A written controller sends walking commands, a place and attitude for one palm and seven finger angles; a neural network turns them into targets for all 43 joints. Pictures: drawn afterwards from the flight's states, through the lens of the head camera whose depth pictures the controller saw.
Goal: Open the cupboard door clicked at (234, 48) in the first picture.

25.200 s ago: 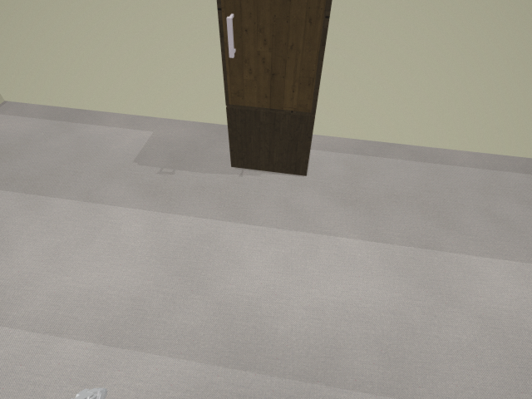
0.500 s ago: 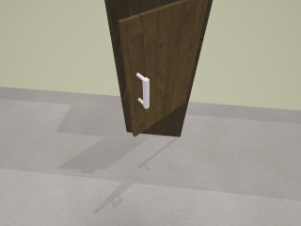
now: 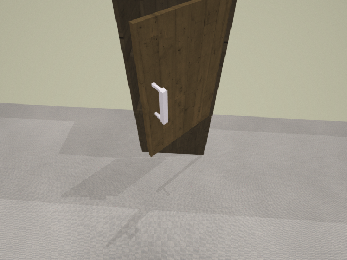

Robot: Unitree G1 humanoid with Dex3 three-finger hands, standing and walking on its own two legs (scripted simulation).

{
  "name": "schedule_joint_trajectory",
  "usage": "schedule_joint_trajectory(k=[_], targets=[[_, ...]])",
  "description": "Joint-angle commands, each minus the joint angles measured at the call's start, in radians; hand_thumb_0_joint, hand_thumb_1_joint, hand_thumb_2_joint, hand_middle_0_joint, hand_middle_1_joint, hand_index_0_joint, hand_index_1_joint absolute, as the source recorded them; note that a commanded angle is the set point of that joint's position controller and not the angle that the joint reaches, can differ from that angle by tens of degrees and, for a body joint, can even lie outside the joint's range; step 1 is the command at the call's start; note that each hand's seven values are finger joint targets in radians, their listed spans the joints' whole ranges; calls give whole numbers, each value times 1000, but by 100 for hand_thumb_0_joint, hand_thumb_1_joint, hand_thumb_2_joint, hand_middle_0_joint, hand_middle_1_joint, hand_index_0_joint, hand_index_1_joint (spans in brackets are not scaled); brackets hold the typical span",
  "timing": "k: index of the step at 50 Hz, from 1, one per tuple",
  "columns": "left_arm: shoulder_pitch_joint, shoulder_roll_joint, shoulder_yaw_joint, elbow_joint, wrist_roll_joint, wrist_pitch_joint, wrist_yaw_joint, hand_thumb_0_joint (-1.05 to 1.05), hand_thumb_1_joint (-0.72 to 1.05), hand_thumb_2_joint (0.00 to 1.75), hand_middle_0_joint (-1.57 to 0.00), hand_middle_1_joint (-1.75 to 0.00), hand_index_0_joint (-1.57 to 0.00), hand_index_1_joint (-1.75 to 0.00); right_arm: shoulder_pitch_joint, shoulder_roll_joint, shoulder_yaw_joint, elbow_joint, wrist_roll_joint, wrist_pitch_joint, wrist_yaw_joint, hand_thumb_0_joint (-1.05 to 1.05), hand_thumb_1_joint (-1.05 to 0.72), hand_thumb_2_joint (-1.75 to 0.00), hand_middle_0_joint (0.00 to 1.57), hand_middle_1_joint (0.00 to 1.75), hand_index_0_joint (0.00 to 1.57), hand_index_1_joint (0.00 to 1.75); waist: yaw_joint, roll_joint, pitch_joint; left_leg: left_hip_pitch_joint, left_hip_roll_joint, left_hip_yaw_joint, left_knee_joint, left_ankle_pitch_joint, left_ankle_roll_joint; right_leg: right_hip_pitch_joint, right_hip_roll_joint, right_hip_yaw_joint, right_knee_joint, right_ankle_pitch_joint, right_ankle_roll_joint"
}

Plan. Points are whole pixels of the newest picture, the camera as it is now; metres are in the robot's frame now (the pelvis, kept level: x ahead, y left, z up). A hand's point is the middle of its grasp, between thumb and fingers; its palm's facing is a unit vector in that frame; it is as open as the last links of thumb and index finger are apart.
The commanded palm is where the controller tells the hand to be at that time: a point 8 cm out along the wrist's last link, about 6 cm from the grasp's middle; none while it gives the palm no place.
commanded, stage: walk to a spot facing it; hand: left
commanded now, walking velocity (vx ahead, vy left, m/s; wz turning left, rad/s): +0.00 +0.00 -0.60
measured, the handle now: (159, 104) +0.59 +0.09 -0.02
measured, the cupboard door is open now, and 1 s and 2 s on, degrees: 46 46 46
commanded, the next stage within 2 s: none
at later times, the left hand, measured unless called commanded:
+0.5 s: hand out of the picture +0.07 +0.17 -0.15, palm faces -0.19 -0.93 -0.32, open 7.4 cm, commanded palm none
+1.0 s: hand (133, 245) +0.19 +0.12 -0.16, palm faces -0.48 -0.84 -0.23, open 7.4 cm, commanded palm none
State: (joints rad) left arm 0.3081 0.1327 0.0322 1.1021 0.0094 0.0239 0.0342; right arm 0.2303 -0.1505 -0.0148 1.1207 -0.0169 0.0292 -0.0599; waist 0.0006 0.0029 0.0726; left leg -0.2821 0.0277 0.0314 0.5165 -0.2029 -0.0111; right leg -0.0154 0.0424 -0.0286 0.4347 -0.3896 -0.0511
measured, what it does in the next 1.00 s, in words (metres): steps on the spot, turning right: left foot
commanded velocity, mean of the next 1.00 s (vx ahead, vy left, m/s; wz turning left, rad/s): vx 0.00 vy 0.00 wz -0.60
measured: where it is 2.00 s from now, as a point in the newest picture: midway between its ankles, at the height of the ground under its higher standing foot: outside the picture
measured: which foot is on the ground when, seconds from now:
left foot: down 0.00-0.36, up 0.38-0.80, down 0.82-1.00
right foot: down 0.00-0.80, up 0.82-1.00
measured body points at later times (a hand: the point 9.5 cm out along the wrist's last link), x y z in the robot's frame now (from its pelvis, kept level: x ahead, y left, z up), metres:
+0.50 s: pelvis -0.03 -0.02 +0.00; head +0.01 -0.07 +0.44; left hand +0.08 +0.22 -0.13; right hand -0.02 -0.29 -0.16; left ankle +0.00 +0.12 -0.66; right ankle -0.08 -0.09 -0.73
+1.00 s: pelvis +0.00 -0.02 +0.00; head +0.07 -0.05 +0.44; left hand +0.21 +0.17 -0.15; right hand -0.06 -0.27 -0.14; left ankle +0.04 +0.12 -0.73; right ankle -0.09 -0.11 -0.68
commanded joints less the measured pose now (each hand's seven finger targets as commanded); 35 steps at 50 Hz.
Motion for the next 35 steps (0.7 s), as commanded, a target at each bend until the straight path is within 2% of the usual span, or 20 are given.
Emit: schedule_joint_trajectory(k=[1,5,7,9,10,11,12,13,15,16,17,18,19,20,21,23,25,29,33,35], targets=[[51,152,52,-66,6,11,-1,0,90,90,-20,-30,-20,-30,59,-134,-49,-56,-7,-1,-10,0,-90,-90,20,30,20,30,-12,-22,12,56,109,-24,22,158,40,-179,-138,132,-20,411,-21],[28,165,66,-97,8,15,-9,0,90,90,-20,-30,-20,-30,41,-146,-60,-96,-7,-3,-9,0,-90,-90,20,30,20,30,-7,6,-11,50,128,-27,23,104,40,-213,-121,175,20,372,-25],[11,170,69,-114,8,16,-13,0,90,90,-20,-30,-20,-30,40,-161,-67,-115,-9,-6,-9,0,-90,-90,20,30,20,30,-11,35,-16,74,156,-55,-4,96,52,-261,-95,175,61,342,-19],[-7,163,70,-135,7,19,-21,0,90,90,-20,-30,-20,-30,53,-195,-74,-126,-12,-8,-9,0,-90,-90,20,30,20,30,-15,128,-29,102,233,-126,-79,56,94,-329,-44,133,167,217,-3],[-10,149,68,-143,8,21,-24,0,90,90,-20,-30,-20,-30,61,-214,-80,-135,-13,-9,-8,0,-90,-90,20,30,20,30,-12,178,-47,105,296,-183,-135,35,130,-347,-17,91,268,92,6],[-30,140,68,-158,8,25,-31,0,90,90,-20,-30,-20,-30,73,-228,-84,-140,-18,-14,-5,0,-90,-90,20,30,20,30,-19,232,-66,106,365,-229,-209,10,171,-374,-6,37,389,-129,20],[-56,138,68,-172,9,28,-38,0,90,90,-20,-30,-20,-30,73,-240,-85,-150,-21,-19,-2,0,-90,-90,20,30,20,30,-22,222,-81,92,405,-246,-240,0,199,-375,-28,34,465,-209,22],[-65,132,68,-180,10,27,-44,0,90,90,-20,-30,-20,-30,51,-246,-84,-160,-24,-22,-1,0,-90,-90,20,30,20,30,-12,198,-83,63,408,-213,-236,1,197,-360,-55,43,470,-210,20],[1,128,71,-168,11,24,-52,0,90,90,-20,-30,-20,-30,-23,-247,-82,-185,-24,-21,3,0,-90,-90,20,30,20,30,39,123,-128,3,353,-82,-157,31,139,-228,-61,7,311,-108,20],[59,145,78,-153,11,23,-51,0,90,90,-20,-30,-20,-30,-64,-247,-84,-205,-20,-14,4,0,-90,-90,20,30,20,30,72,78,-122,-80,300,-13,-67,-14,96,-130,-54,-10,161,12,25],[99,209,89,-146,22,16,-44,0,90,90,-20,-30,-20,-30,-99,-204,-80,-228,-9,-4,9,0,-90,-90,20,30,20,30,97,-117,-76,-194,177,77,136,-151,25,-91,-140,163,-68,83,2],[68,319,104,-163,32,9,-28,0,90,90,-20,-30,-20,-30,-124,-134,-66,-270,-3,-3,21,0,-90,-90,20,30,20,30,92,-370,-24,-363,20,134,390,-369,-42,-102,-378,530,-207,202,-94],[51,319,102,-178,19,7,-21,0,90,90,-20,-30,-20,-30,-163,-176,-74,-276,-7,3,24,0,-90,-90,20,30,20,30,98,-243,-8,-351,31,-5,537,-374,-25,-160,-388,521,-173,318,-140],[7,292,103,-185,19,5,-11,0,90,90,-20,-30,-20,-30,-158,-158,-77,-270,-4,8,22,0,-90,-90,20,30,20,30,58,-208,-13,-363,31,-32,611,-323,-26,-150,-338,486,-115,463,-136],[-44,263,93,-196,16,1,-7,0,90,90,-20,-30,-20,-30,-134,-161,-75,-257,-4,7,19,0,-90,-90,20,30,20,30,31,-176,-21,-369,47,-59,634,-274,-31,-109,-305,421,-61,579,-157],[-40,246,85,-208,12,-6,-5,0,90,90,-20,-30,-20,-30,-128,-144,-69,-253,-2,7,22,0,-90,-90,20,30,20,30,25,-117,-60,-334,36,-44,623,-225,-45,-64,-257,350,-15,731,-145],[-21,252,87,-206,13,-10,-1,0,90,90,-20,-30,-20,-30,-136,-139,-68,-259,2,9,22,0,-90,-90,20,30,20,30,29,-88,-85,-312,23,-40,583,-217,-51,-27,-247,356,-7,770,-136],[4,259,91,-214,14,-6,-4,0,90,90,-20,-30,-20,-30,-176,-139,-66,-285,5,11,18,0,-90,-90,20,30,20,30,42,-134,-60,-297,6,-54,520,-214,-51,-45,-232,404,-35,713,-143],[10,272,99,-224,18,-5,-5,0,90,90,-20,-30,-20,-30,-199,-133,-62,-312,12,-4,16,0,-90,-90,20,30,20,30,54,-123,-89,-246,-13,-53,379,-244,-44,-17,-229,463,-10,767,-163],[-7,271,102,-227,21,-5,-4,0,90,90,-20,-30,-20,-30,-177,-135,-61,-316,16,-13,14,0,-90,-90,20,30,20,30,41,-133,-109,-191,-17,-65,282,-244,-37,-30,-226,495,15,795,-157]])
